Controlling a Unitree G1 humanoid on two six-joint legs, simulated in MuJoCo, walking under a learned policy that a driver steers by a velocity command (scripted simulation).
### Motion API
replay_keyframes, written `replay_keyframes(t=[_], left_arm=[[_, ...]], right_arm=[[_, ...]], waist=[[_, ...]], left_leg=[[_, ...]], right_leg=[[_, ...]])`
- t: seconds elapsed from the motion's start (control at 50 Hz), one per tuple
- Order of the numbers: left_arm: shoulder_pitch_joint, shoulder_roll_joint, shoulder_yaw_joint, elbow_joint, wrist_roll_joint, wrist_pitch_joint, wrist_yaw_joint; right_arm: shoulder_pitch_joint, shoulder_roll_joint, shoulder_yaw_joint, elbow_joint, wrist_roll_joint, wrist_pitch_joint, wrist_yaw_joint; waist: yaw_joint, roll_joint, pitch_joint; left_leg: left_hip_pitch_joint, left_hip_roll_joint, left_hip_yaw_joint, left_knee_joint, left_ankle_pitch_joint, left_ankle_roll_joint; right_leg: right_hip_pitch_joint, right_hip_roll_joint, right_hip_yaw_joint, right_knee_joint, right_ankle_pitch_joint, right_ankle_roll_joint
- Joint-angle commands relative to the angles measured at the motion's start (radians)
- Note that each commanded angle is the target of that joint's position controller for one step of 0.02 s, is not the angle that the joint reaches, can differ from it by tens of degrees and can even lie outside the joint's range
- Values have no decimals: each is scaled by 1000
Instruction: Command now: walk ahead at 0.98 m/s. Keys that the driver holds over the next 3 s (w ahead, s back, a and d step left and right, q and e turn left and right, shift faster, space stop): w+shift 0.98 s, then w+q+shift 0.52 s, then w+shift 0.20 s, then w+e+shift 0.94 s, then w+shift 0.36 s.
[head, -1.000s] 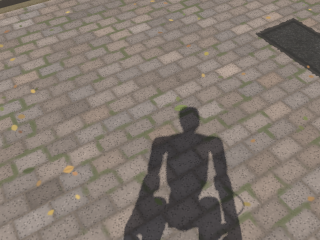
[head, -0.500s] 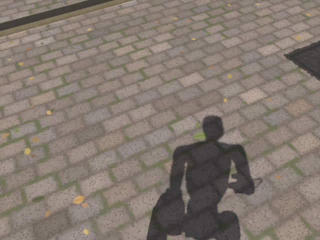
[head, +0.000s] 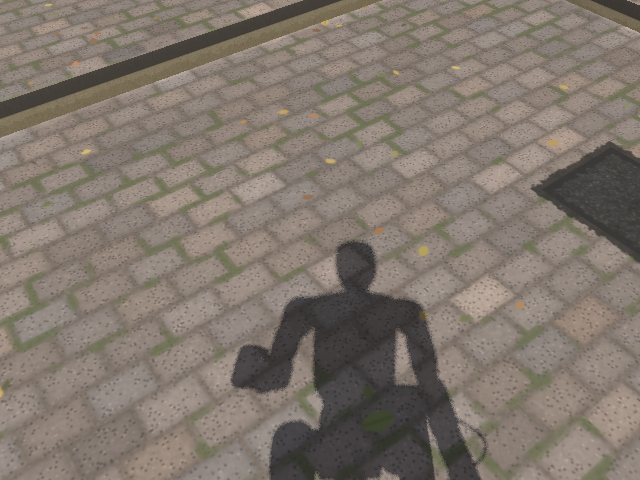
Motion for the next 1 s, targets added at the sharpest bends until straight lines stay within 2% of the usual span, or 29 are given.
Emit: replay_keyframes(t=[0.02,0.1,0.14,0.18,0.2,0.22,0.24,0.26,0.28,0.3,0.32,0.34,0.4,0.48,0.54,0.62,0.66,0.7,0.72,0.74,0.76,0.78,0.8,0.82,0.84,0.86,0.9,0.94,1.0], left_arm=[[-89,29,-2,-65,-4,-20,-14],[-239,36,-1,-126,-26,-34,-52],[-218,69,14,-143,-28,-38,-66],[-10,148,50,-114,-43,-27,-55],[232,196,73,-51,-46,-15,-41],[443,279,93,6,-17,-1,-26],[488,289,100,27,-11,-11,-39],[466,177,77,48,-2,-14,-35],[407,126,63,48,9,-15,-33],[330,113,58,50,21,-23,-42],[267,79,48,46,30,-33,-49],[223,51,38,49,37,-35,-52],[206,53,34,75,-1,-35,-52],[287,95,39,98,2,-39,-24],[382,113,36,121,-14,-43,-8],[443,144,41,151,-17,-13,2],[430,181,50,152,5,8,6],[385,207,56,152,44,37,8],[334,182,44,122,50,43,13],[539,-36,-8,105,29,11,-15],[514,26,-4,131,-28,-29,-20],[331,121,23,72,-68,-44,-16],[214,119,17,28,-62,-53,-8],[156,97,17,13,-38,-54,-5],[195,82,21,11,-30,-40,-8],[225,63,20,21,-26,-21,-11],[230,35,14,19,-20,8,-9],[134,47,11,-17,-3,14,-1],[-40,59,11,-73,10,-3,-6]], right_arm=[[-68,-134,-12,-90,16,-33,-23],[24,-168,-15,-66,19,-1,-37],[19,-194,-21,-69,2,20,-38],[-3,-228,-30,-69,-38,45,-37],[-59,-223,-27,-85,-47,56,-37],[-33,-143,-5,-129,-49,47,-33],[103,20,40,-114,2,3,-10],[-2,-116,10,-135,47,-30,-9],[-161,-154,2,-189,76,-43,-10],[-245,-126,11,-224,58,-49,-14],[-267,-113,5,-232,37,-41,-17],[-226,-94,6,-229,30,-23,-10],[-219,-61,11,-230,21,21,-15],[-424,-92,11,-300,-5,15,-21],[-562,-75,19,-340,8,-4,0],[-664,-99,9,-394,26,-16,30],[-602,-145,-14,-400,31,-16,34],[-313,-225,-54,-342,48,3,16],[-58,-267,-69,-274,39,19,1],[40,-372,-96,-239,0,10,6],[87,-272,-79,-211,-2,5,10],[11,-202,-62,-199,1,2,5],[-84,-174,-52,-211,-6,-3,9],[-152,-141,-42,-210,-19,-9,19],[-199,-108,-31,-208,-35,-15,24],[-228,-76,-23,-203,-31,-15,28],[-230,-87,-22,-182,-3,-15,25],[-193,-125,-28,-166,-1,-19,13],[-110,-126,-23,-149,1,-20,-8]], waist=[[32,23,169],[-12,35,223],[26,85,177],[155,186,13],[282,206,-109],[297,36,-292],[196,-339,-479],[230,-252,-379],[222,-162,-200],[174,29,-100],[119,74,-51],[64,45,-23],[8,12,83],[66,28,169],[122,33,183],[132,9,211],[73,-55,129],[-98,-142,-57],[-212,-109,-198],[-61,293,-406],[-102,321,-492],[-99,274,-258],[-69,111,-135],[-20,15,-48],[49,44,-28],[84,69,-5],[117,88,61],[99,73,131],[38,45,172]], left_leg=[[-269,223,-121,-260,161,140],[27,292,-95,-254,273,124],[172,325,-84,-144,641,107],[267,335,-71,135,1134,90],[130,305,-36,425,1174,63],[-231,223,-35,823,828,47],[-580,11,-163,1184,-93,3],[-702,76,-250,1223,-112,60],[-754,119,-215,1224,-94,76],[-730,158,-198,1152,-46,79],[-679,200,-197,1075,3,78],[-626,229,-203,1047,28,70],[-648,278,-170,943,45,29],[-731,273,-107,646,342,-26],[-596,217,-41,392,562,-25],[-631,163,-32,191,503,-1],[-552,98,4,203,373,28],[-263,43,33,267,238,79],[118,145,-83,344,169,106],[577,422,-674,248,-288,307],[626,449,-987,-6,-537,289],[481,418,-833,-41,-443,214],[281,386,-679,-48,-260,186],[89,342,-557,-61,-117,172],[-34,308,-473,-76,-80,169],[-111,282,-423,-98,-70,172],[-219,268,-344,-154,-57,176],[-249,261,-288,-194,36,181],[-260,213,-188,-216,202,156]], right_leg=[[190,26,-52,-262,237,14],[153,78,-69,-516,202,2],[195,136,-103,-546,79,-27],[405,208,-137,-483,-78,-74],[709,201,-125,-466,-93,-105],[1133,-9,175,-424,-342,-169],[1423,-213,780,-659,-794,-329],[1384,-170,847,-788,-854,-254],[1233,-146,644,-775,-679,-214],[1041,-112,526,-798,-500,-194],[894,-72,426,-812,-404,-186],[787,-47,372,-832,-385,-190],[621,-19,247,-916,-346,-193],[592,31,92,-963,-141,-169],[609,44,18,-1014,-101,-140],[895,-24,-13,-979,63,-115],[1032,-58,-17,-844,482,-93],[1060,-57,-40,-488,883,-69],[795,-28,-46,-143,718,-46],[310,188,22,330,-119,12],[187,227,161,433,-473,-24],[85,162,126,457,-438,-57],[98,119,107,410,-377,-64],[141,86,91,345,-327,-64],[209,44,101,298,-281,-62],[240,24,94,272,-272,-54],[222,-9,71,204,-271,-30],[128,-25,47,106,-154,2],[137,5,-10,-165,92,31]])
